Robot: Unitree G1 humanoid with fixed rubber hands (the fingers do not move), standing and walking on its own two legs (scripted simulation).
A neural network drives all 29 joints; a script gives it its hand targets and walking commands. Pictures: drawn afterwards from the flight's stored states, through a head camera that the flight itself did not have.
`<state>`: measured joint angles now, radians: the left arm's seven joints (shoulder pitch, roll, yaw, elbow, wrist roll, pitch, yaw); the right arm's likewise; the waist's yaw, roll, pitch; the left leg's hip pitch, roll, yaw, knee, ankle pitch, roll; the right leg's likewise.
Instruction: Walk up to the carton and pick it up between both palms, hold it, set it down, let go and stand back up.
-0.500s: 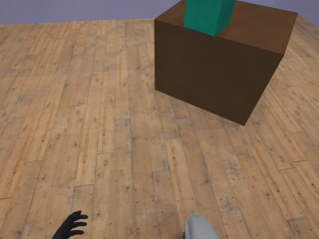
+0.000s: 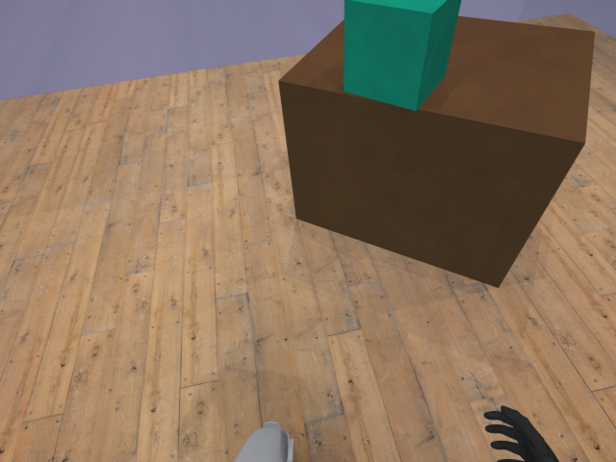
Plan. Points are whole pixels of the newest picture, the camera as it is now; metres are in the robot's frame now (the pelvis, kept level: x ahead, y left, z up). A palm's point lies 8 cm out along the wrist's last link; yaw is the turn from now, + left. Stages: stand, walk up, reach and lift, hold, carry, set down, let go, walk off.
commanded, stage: walk up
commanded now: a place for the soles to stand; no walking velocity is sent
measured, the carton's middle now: (399, 41) +1.16 -0.10 +0.01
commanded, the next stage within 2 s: none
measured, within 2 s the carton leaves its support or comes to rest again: neither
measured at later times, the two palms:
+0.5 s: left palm (224, 257) +0.46 +0.24 -0.08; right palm out of the picture +0.16 -0.24 -0.12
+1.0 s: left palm (193, 225) +0.57 +0.35 -0.12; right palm (464, 259) +0.50 -0.20 -0.10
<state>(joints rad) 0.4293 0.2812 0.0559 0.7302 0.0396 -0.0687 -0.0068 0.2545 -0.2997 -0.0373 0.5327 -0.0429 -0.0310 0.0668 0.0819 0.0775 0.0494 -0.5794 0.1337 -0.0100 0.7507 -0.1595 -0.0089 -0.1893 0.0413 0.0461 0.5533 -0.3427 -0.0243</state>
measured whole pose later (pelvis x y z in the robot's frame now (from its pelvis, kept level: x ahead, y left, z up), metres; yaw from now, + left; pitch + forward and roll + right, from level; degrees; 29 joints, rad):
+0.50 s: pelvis +0.24 +0.04 -0.01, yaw -13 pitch -2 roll +1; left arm 0.22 0.25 0.05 0.56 0.04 -0.04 -0.04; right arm 0.48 -0.35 -0.04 0.68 -0.04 -0.03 0.01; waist -0.09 0.02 0.08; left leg -0.09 0.09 0.23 0.63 -0.48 -0.02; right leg -0.45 -0.01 -0.04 0.64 -0.20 -0.04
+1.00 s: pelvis +0.45 +0.09 -0.02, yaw -17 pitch -3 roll +0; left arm 0.44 0.30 0.06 0.65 0.05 -0.03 0.01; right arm 0.30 -0.30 -0.05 0.57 -0.05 -0.04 0.05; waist 0.04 -0.01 0.06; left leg -0.43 0.08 0.09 0.75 -0.26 -0.01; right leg -0.28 -0.07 0.10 0.95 -0.54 -0.02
